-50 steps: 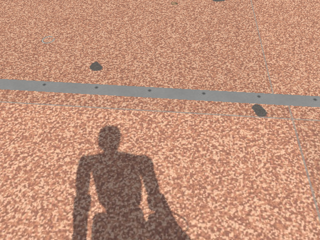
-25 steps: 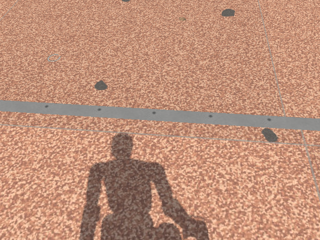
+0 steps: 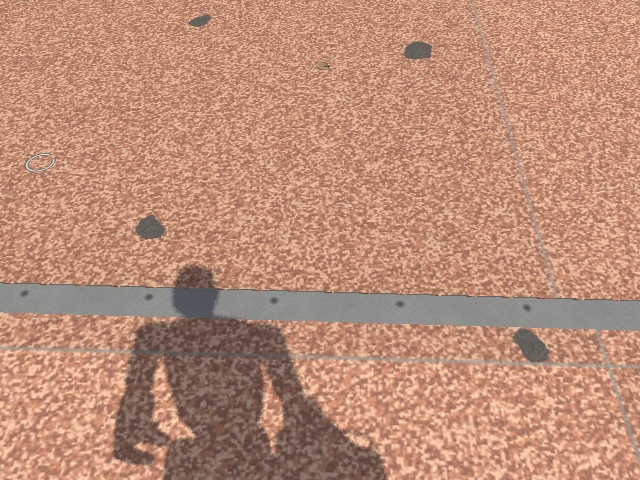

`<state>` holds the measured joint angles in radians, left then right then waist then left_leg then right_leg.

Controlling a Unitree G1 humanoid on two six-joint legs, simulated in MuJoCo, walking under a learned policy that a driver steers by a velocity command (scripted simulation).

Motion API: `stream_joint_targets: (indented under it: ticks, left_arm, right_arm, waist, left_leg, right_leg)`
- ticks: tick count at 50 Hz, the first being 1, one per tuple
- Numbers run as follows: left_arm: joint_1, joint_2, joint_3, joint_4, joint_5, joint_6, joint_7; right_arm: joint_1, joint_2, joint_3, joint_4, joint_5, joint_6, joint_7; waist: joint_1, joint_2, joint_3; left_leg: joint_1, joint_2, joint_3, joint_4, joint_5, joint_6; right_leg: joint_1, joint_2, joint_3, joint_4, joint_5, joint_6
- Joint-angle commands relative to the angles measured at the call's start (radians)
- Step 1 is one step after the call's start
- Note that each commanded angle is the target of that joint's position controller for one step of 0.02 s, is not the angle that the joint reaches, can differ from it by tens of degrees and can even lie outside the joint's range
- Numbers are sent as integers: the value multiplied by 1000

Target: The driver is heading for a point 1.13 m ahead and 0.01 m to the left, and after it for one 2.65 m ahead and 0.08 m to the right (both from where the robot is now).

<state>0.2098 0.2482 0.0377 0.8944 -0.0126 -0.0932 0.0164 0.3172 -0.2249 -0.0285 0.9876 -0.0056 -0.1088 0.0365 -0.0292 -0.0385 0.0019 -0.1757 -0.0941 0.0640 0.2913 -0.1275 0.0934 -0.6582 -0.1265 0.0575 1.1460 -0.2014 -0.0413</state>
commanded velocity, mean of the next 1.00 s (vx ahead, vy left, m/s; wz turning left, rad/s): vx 0.50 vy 0.00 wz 0.00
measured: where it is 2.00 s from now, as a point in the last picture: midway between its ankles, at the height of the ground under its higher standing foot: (329, 359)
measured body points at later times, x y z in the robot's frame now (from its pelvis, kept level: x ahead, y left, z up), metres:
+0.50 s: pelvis +0.28 -0.08 +0.00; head +0.30 -0.10 +0.45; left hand +0.31 +0.16 -0.13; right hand +0.35 -0.33 -0.14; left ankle +0.29 +0.08 -0.66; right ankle +0.30 -0.16 -0.74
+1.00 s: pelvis +0.57 -0.02 -0.01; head +0.59 -0.02 +0.44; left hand +0.57 +0.22 -0.15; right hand +0.67 -0.27 -0.14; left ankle +0.63 +0.05 -0.74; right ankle +0.45 -0.16 -0.65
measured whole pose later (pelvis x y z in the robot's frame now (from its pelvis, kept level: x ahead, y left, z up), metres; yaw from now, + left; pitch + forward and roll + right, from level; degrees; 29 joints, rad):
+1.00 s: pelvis +0.57 -0.02 -0.01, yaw +0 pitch +1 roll +0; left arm 0.37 0.20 0.04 1.01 0.08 -0.10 -0.05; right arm 0.19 -0.21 -0.05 0.94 -0.05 -0.11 0.01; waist -0.01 -0.01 0.00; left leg -0.31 -0.05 0.07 0.41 -0.12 0.09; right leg -0.32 -0.02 0.04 1.11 -0.40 -0.09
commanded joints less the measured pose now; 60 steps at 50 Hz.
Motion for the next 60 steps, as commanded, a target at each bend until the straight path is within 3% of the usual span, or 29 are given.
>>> stream_joint_targets:
  ticks: [1, 6, 11, 13, 15, 16, 17, 18, 19, 20, 22, 24, 27, 30, 34, 40, 42, 43, 44, 45, 46, 47, 48, 50, 51, 53, 55, 58, 60]
  left_arm:
    - [35, 47, 14, -43, 13, 4, 7]
    - [-160, 28, 5, -95, 0, -8, -10]
    - [-260, 48, 4, -145, -10, -20, -42]
    - [-200, 76, 15, -139, -9, -29, -49]
    - [88, 164, 60, -57, -6, -34, -41]
    - [260, 274, 87, -27, 16, -32, -36]
    - [303, 252, 81, -10, 9, -24, -41]
    - [241, 173, 55, -21, 5, -27, -43]
    - [242, 51, 19, 18, 108, -37, -22]
    - [158, 26, 8, 8, 102, -37, -17]
    - [84, -13, -6, -7, 79, -28, -6]
    - [108, -13, -3, -3, 86, -31, -14]
    - [185, 7, -2, 23, 107, -42, -35]
    - [247, 5, -10, 59, 99, -41, -66]
    - [327, 25, -9, 114, 92, -41, -89]
    - [361, 48, 9, 158, 92, -14, -72]
    - [337, 81, 24, 152, 87, -9, -66]
    - [346, 74, 25, 146, 96, -11, -67]
    - [507, -23, -4, 153, 108, -21, -68]
    - [468, -53, -28, 125, 111, -29, -94]
    - [246, 17, 8, 76, 72, -19, -104]
    - [138, 31, 18, 51, 59, -23, -86]
    - [127, 36, 20, 47, 82, -26, -62]
    - [125, -54, 0, 42, 106, -17, -44]
    - [143, -80, -1, 45, 105, -7, -43]
    - [129, -66, 1, 46, 91, 5, -56]
    - [51, -55, 0, 25, 92, 13, -62]
    - [-72, -44, 2, -26, 82, 16, -70]
    - [-91, -43, 3, -29, 76, 22, -90]
  right_arm:
    - [-38, -130, -20, -53, 1, -18, -20]
    - [64, -163, -26, -29, 20, -2, -37]
    - [122, -172, -34, 0, 26, 21, -40]
    - [99, -187, -40, -2, 27, 32, -42]
    - [66, -153, -25, -21, 13, 39, -41]
    - [136, -67, 4, -48, 2, 25, -36]
    - [185, -18, 21, -34, 17, -1, -29]
    - [115, -138, -9, -45, 40, -20, -25]
    - [75, -108, -1, -23, -84, -33, -7]
    - [16, -85, 1, -46, -95, -33, -8]
    - [-7, -30, 17, -57, -90, -16, -1]
    - [-14, -27, 17, -50, -68, -2, 16]
    - [-114, -29, 19, -80, -72, 12, 29]
    - [-210, 8, 30, -119, -71, 33, 34]
    - [-285, -29, 15, -158, -62, 57, 29]
    - [-416, -40, -6, -202, -45, 65, 14]
    - [-369, -82, -30, -195, -24, 50, 7]
    - [-253, -117, -47, -161, -9, 36, 0]
    - [-58, -128, -42, -115, -12, 27, 1]
    - [226, -154, -49, -41, -27, 30, -11]
    - [332, -133, -54, 27, -67, 14, -19]
    - [174, -158, -66, 2, -56, -6, -29]
    - [67, -100, -52, -15, -46, -4, -37]
    - [-8, 18, -16, -25, -37, -2, -40]
    - [-5, 33, -10, -26, -39, -4, -39]
    - [17, 9, -17, -23, -44, -22, -28]
    - [79, 13, -11, -1, -69, -33, -12]
    - [116, -6, -8, 2, -57, -39, 14]
    - [130, -34, -12, 7, -60, -32, 31]
  waist:
    - [46, 77, 55]
    - [-25, 79, 58]
    - [-45, 93, 82]
    - [0, 113, 51]
    - [135, 87, -127]
    - [150, -99, -303]
    - [136, -267, -398]
    - [135, -172, -288]
    - [152, -81, -77]
    - [97, -75, 0]
    - [35, -26, -17]
    - [30, -16, -4]
    - [46, -8, 31]
    - [55, -21, 36]
    - [60, -32, 70]
    - [71, -32, 85]
    - [18, -24, 23]
    - [-15, -8, -79]
    - [-10, 124, -334]
    - [-130, 243, -440]
    - [-187, 137, -264]
    - [-128, 103, -38]
    - [-77, 104, 6]
    - [0, 74, 10]
    - [25, 66, 12]
    - [29, 74, 34]
    - [15, 74, 50]
    - [21, 65, 7]
    - [32, 105, -11]
  left_leg:
    - [-103, 279, -209, -206, 78, 170]
    - [13, 270, -160, -187, 83, 122]
    - [177, 339, -186, -102, 79, 107]
    - [201, 350, -188, -25, 202, 88]
    - [100, 254, -104, 320, 432, 37]
    - [-249, 133, -24, 723, 144, -30]
    - [-504, 26, -107, 961, -409, -53]
    - [-600, 92, -191, 1062, -386, -30]
    - [-627, 107, -239, 1005, -251, 12]
    - [-641, 157, -186, 947, -183, 19]
    - [-515, 209, -179, 866, -101, 18]
    - [-522, 214, -156, 820, -56, -3]
    - [-609, 217, -113, 664, 121, -33]
    - [-485, 187, -48, 468, 299, -48]
    - [-502, 164, -72, 349, 311, -42]
    - [-463, 133, -51, 205, 123, 8]
    - [-245, 73, 20, 172, 133, 47]
    - [13, 61, 15, 242, 183, 87]
    - [527, 225, -204, 308, 286, 253]
    - [799, 459, -642, 96, 134, 393]
    - [674, 430, -696, -12, -126, 276]
    - [404, 410, -580, -52, -236, 199]
    - [227, 382, -497, -92, -184, 192]
    - [62, 348, -377, -150, -22, 188]
    - [21, 332, -342, -176, 0, 183]
    - [-8, 302, -266, -201, 18, 180]
    - [-23, 298, -222, -192, 131, 187]
    - [-57, 259, -127, -101, 619, 171]
    - [-125, 222, -74, -47, 697, 133]
  right_leg:
    - [-27, -43, 1, -136, 157, 27]
    - [7, 11, -44, -471, 313, 38]
    - [4, 36, -44, -605, 190, 6]
    - [113, 65, -67, -645, 118, -24]
    - [513, 81, -69, -654, 126, -85]
    - [922, -174, 285, -658, 98, -213]
    - [1081, -293, 662, -817, -29, -305]
    - [990, -260, 595, -840, -65, -256]
    - [830, -188, 464, -924, -277, -231]
    - [727, -151, 352, -952, -188, -226]
    - [599, -127, 238, -994, -6, -215]
    - [571, -104, 165, -1026, 77, -223]
    - [562, -86, 77, -1028, 251, -243]
    - [457, -49, -12, -1008, 408, -241]
    - [581, -101, 12, -997, 449, -240]
    - [813, -151, 5, -958, 499, -180]
    - [787, -109, -39, -840, 758, -136]
    - [687, -38, -82, -697, 813, -82]
    - [366, 71, -108, -416, 561, -10]
    - [78, 217, -69, -121, -219, 35]
    - [-77, 180, 56, 93, -365, -16]
    - [-129, 95, 70, 129, -276, -51]
    - [-52, 48, 66, 79, -220, -71]
    - [64, -2, 52, 9, -127, -77]
    - [92, -4, 42, -18, -120, -70]
    - [51, 1, 9, -92, -48, -50]
    - [-9, -9, -13, -200, 107, -31]
    - [68, 19, -58, -384, 284, 16]
    - [186, 57, -83, -405, 356, 28]
Keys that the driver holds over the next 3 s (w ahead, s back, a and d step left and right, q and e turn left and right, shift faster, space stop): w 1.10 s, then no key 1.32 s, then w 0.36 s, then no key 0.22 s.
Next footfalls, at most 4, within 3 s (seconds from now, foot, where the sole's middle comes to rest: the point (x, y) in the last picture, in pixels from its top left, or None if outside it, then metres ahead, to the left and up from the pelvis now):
0.30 right None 0.34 -0.17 -0.78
0.86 left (297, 411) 0.67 0.06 -0.78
1.36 right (376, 325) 0.90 -0.14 -0.78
1.64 left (277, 366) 0.79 0.10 -0.78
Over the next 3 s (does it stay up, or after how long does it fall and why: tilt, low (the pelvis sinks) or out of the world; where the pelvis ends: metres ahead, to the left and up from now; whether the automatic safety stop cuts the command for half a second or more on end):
stays up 0.98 -0.03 -0.04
